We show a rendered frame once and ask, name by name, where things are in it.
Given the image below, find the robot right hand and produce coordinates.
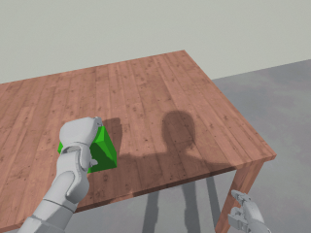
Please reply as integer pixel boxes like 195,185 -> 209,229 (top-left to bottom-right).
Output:
227,189 -> 265,233

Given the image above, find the table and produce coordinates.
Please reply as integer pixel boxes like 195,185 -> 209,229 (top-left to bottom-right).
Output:
0,50 -> 277,233

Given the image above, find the robot left hand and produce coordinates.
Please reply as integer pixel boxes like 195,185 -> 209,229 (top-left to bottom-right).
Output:
59,116 -> 103,168

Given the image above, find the right robot forearm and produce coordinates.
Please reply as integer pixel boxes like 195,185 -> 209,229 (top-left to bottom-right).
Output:
247,222 -> 271,233

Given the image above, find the left robot forearm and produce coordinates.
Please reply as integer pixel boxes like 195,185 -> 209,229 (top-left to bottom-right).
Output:
17,143 -> 90,233

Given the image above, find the sponge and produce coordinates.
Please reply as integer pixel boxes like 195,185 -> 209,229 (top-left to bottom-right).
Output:
57,126 -> 118,174

